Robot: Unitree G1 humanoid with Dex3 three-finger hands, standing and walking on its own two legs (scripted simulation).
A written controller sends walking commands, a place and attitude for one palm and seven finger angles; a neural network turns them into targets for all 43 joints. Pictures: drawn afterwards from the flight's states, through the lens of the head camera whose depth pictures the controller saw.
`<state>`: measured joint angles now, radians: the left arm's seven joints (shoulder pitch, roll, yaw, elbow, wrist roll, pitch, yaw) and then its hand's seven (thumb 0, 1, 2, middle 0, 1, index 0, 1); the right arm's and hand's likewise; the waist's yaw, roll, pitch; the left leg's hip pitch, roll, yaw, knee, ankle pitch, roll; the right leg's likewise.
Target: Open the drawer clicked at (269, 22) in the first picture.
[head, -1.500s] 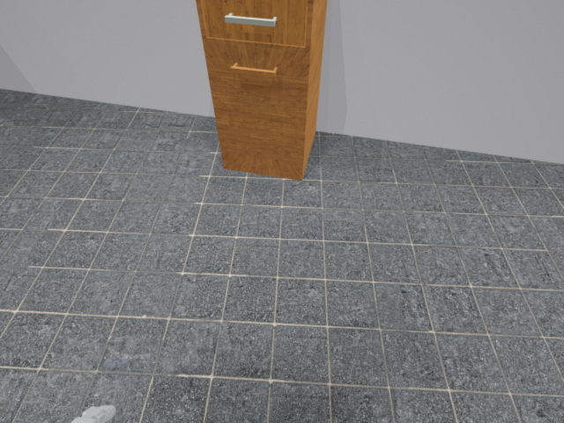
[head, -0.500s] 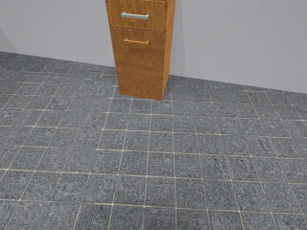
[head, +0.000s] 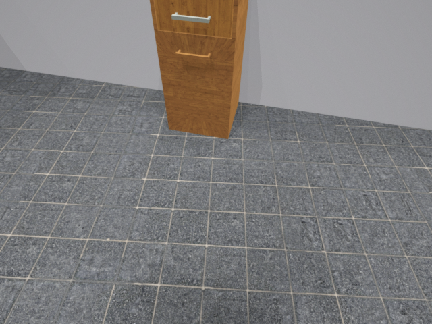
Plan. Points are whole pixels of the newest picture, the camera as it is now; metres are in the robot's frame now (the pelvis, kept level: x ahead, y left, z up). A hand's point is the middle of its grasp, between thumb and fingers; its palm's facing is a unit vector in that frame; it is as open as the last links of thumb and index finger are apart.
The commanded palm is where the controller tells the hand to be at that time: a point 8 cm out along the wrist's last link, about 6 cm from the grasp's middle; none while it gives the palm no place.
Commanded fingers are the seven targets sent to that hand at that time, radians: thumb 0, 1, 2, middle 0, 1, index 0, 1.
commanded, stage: walk to a spot facing it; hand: left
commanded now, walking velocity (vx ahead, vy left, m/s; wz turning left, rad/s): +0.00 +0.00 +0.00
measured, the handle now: (191, 17) +1.42 +0.20 +0.01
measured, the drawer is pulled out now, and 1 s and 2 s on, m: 0.00 0.00 0.00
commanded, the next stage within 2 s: turn to face it in 1.36 s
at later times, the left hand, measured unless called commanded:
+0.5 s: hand out of the picture +0.06 +0.22 -0.19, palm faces +0.11 -0.98 -0.16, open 7.4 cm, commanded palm none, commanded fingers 0.00 0.90 0.90 -0.20 -0.30 -0.20 -0.30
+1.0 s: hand (134, 260) +0.29 +0.22 -0.18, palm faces +0.30 -0.93 -0.21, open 7.2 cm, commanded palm none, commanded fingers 0.00 0.90 0.90 -0.20 -0.30 -0.20 -0.30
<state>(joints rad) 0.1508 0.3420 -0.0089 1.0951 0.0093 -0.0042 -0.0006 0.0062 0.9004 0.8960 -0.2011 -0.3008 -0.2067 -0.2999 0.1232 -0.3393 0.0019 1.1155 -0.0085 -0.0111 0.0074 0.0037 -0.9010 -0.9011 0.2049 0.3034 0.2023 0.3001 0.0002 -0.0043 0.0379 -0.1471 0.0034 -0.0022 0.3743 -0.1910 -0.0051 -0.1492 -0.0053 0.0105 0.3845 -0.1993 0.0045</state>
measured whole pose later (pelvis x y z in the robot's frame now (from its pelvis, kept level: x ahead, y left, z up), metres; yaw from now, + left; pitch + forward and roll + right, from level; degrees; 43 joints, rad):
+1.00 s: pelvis +0.30 +0.03 -0.01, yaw +16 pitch -1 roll -2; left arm 0.25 0.18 0.06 1.04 0.03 -0.07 0.02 -0.01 0.94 0.90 -0.20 -0.30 -0.21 -0.30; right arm 0.25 -0.20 -0.08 1.04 -0.03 -0.01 0.02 0.00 -0.91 -0.90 0.20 0.30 0.19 0.30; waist -0.03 0.02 0.02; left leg -0.52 0.11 0.07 1.01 -0.29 0.01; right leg -0.20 -0.06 -0.21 0.48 -0.26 0.00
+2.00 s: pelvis +0.61 +0.13 -0.01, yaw +5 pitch +0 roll +1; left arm 0.20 0.19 0.07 0.97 0.02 0.02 0.00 0.00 0.91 0.90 -0.20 -0.30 -0.21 -0.30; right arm 0.10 -0.20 -0.05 0.94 -0.01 0.02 -0.01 0.00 -0.91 -0.90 0.20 0.30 0.20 0.30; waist 0.03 0.00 0.05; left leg -0.42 0.06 0.03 0.82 -0.40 -0.06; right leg -0.35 0.06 0.02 0.48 -0.13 -0.06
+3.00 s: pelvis +0.73 +0.15 -0.01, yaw -11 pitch -2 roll +0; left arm 0.35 0.17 0.05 1.13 0.02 0.00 -0.01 0.01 0.91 0.90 -0.20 -0.30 -0.20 -0.30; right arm 0.25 -0.15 -0.04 1.03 -0.03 -0.06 -0.01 0.00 -0.91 -0.90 0.20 0.30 0.20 0.30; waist -0.01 -0.03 0.04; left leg -0.27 0.05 0.17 0.56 -0.26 0.04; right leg -0.34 -0.04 -0.04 1.09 -0.42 -0.04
